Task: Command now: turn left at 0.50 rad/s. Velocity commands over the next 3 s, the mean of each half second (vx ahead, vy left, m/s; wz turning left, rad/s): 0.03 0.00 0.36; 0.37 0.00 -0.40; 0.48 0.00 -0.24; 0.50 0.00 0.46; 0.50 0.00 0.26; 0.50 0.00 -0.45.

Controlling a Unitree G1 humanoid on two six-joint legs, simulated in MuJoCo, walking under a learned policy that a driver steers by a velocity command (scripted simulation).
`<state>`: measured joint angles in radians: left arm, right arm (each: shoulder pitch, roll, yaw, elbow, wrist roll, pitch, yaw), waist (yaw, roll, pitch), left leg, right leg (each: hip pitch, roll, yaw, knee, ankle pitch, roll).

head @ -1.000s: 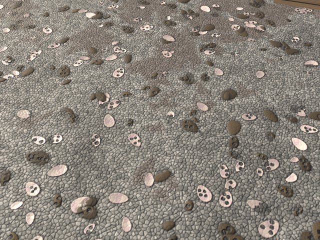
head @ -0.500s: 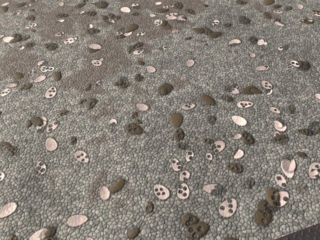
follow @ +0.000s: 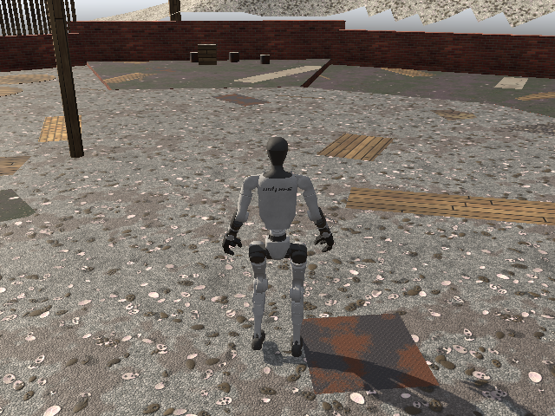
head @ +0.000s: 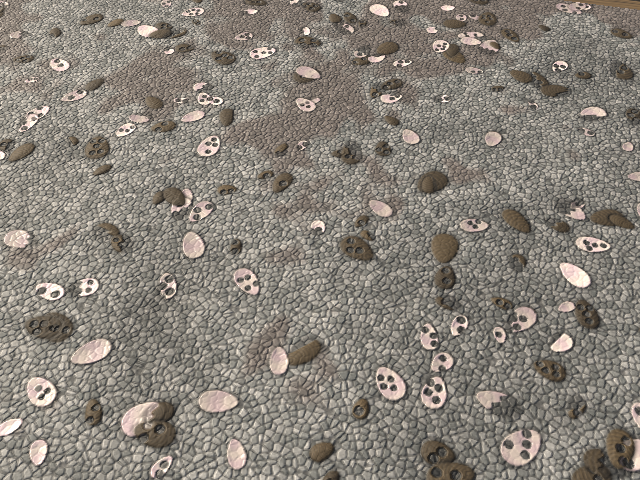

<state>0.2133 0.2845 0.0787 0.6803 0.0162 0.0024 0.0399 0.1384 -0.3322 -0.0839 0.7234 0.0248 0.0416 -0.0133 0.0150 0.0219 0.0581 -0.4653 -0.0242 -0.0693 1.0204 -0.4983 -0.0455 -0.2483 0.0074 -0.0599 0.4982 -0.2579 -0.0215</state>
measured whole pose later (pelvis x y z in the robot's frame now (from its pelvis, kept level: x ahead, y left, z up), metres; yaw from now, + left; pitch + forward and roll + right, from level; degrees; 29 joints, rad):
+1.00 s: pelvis +0.17 -0.01 +0.01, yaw -5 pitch +2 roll +1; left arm 0.37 0.27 0.04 0.69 -0.01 -0.05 -0.01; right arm 0.17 -0.33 -0.05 0.71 -0.01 -0.11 0.04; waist 0.03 0.03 0.02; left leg -0.59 0.05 -0.03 0.96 -0.23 -0.03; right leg -0.13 0.06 0.06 0.35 -0.25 -0.06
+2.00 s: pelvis +0.70 -0.09 +0.01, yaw +6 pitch +1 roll -2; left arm 0.34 0.28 0.07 0.78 0.01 -0.09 0.00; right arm 0.18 -0.32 -0.07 0.67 0.02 -0.02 0.02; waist 0.07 0.05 0.04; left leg -0.67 0.09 -0.06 0.94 -0.13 -0.02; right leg -0.06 0.02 -0.13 0.27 -0.22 -0.02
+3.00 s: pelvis +1.26 +0.00 +0.01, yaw -4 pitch +2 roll +0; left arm 0.31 0.29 0.06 0.69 -0.01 -0.05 -0.02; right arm 0.14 -0.30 -0.04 0.70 -0.01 -0.10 0.00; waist 0.03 0.02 0.05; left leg -0.60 0.10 -0.09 1.03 -0.28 -0.04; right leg -0.23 0.12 0.06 0.37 -0.16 -0.09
